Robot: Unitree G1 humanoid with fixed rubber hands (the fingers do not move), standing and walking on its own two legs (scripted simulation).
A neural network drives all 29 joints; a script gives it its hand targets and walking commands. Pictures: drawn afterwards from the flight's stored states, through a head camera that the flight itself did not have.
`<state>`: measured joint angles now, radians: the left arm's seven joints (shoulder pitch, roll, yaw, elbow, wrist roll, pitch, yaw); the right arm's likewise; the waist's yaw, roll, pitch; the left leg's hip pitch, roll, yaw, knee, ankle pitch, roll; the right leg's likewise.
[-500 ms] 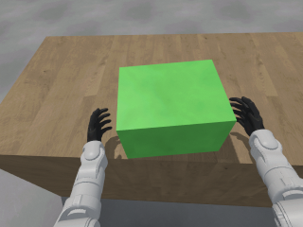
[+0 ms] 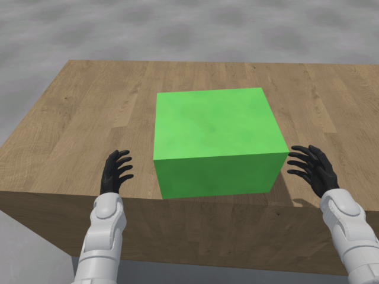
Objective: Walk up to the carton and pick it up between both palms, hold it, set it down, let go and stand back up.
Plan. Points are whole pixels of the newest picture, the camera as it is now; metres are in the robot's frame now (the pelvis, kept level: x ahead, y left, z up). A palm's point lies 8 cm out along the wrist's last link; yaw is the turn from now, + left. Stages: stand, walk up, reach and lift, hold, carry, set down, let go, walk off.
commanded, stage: set down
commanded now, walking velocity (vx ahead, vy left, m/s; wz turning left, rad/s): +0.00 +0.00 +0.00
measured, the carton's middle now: (212, 142) +0.47 +0.02 +0.01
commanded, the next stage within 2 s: none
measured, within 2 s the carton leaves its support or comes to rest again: neither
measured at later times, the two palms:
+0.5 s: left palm (100, 220) +0.22 +0.23 +0.04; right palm (344, 223) +0.26 -0.24 +0.03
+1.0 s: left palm (99, 239) +0.19 +0.23 +0.01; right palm (348, 239) +0.24 -0.24 +0.02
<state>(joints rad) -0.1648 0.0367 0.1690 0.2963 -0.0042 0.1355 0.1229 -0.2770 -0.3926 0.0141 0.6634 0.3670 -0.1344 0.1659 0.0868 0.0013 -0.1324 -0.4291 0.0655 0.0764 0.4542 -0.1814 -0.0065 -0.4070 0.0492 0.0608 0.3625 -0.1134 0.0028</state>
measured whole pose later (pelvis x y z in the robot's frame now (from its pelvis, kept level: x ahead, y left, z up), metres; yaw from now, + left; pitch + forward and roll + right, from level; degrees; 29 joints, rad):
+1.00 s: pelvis +0.00 +0.00 +0.00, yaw +1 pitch +0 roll -1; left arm 0.23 0.04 0.08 0.06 0.00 0.20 0.16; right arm 0.19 -0.39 -0.06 0.33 0.37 -0.03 0.20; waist 0.09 -0.02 -0.06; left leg -0.23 0.05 0.08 0.43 -0.20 -0.01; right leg -0.22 0.04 0.06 0.36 -0.15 0.00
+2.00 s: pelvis +0.03 +0.01 +0.00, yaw +1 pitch +2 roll -1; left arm 0.28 0.06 0.08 0.35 0.00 0.09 0.08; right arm 0.26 -0.31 -0.05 0.50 0.20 -0.09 0.11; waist 0.09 -0.01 -0.02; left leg -0.22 0.05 0.08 0.43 -0.23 -0.01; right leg -0.21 0.03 0.06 0.36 -0.18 0.00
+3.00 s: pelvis +0.05 +0.01 +0.00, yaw +1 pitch +2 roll -1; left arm 0.25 0.14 0.08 0.64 0.00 0.00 0.02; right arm 0.18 -0.26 -0.05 0.78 0.07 -0.12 0.00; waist 0.09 -0.01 0.01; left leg -0.19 0.04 0.08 0.43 -0.27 -0.01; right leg -0.19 0.03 0.06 0.40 -0.23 0.00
